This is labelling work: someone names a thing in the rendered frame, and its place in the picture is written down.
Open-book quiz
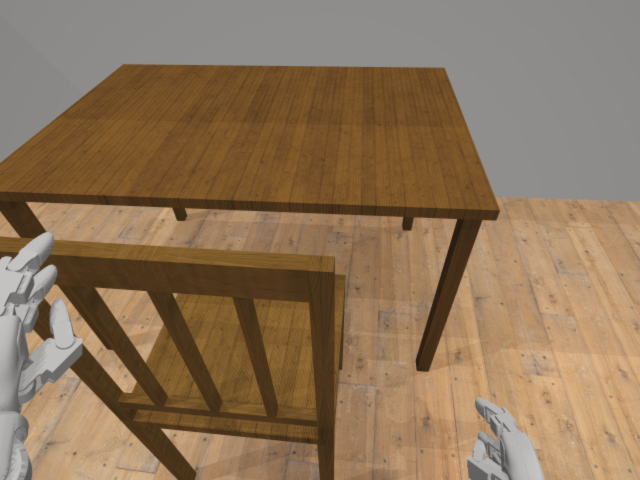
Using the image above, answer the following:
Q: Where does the chair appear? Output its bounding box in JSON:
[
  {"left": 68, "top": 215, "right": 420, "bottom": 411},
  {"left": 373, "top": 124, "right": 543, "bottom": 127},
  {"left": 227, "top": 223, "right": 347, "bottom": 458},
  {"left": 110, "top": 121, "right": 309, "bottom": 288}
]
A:
[{"left": 0, "top": 237, "right": 346, "bottom": 480}]

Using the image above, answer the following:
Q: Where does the robot left hand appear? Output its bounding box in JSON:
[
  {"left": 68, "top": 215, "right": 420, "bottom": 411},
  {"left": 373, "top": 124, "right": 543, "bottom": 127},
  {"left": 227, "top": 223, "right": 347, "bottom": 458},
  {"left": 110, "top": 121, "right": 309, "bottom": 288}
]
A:
[{"left": 0, "top": 232, "right": 82, "bottom": 414}]

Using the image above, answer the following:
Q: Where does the table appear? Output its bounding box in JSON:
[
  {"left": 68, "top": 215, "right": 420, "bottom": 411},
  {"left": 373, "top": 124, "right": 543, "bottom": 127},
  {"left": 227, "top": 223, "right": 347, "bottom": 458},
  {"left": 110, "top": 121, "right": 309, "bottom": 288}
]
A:
[{"left": 0, "top": 64, "right": 500, "bottom": 372}]

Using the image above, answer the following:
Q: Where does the robot left forearm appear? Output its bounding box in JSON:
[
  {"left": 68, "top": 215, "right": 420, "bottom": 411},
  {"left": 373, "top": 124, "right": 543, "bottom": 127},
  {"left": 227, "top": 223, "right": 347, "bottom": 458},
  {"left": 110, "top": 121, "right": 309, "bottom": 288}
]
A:
[{"left": 0, "top": 411, "right": 32, "bottom": 480}]

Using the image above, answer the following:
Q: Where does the robot right hand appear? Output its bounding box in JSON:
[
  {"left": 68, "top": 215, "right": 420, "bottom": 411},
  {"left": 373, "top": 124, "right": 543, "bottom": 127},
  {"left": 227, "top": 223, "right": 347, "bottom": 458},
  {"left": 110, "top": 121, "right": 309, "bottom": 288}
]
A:
[{"left": 467, "top": 397, "right": 545, "bottom": 480}]

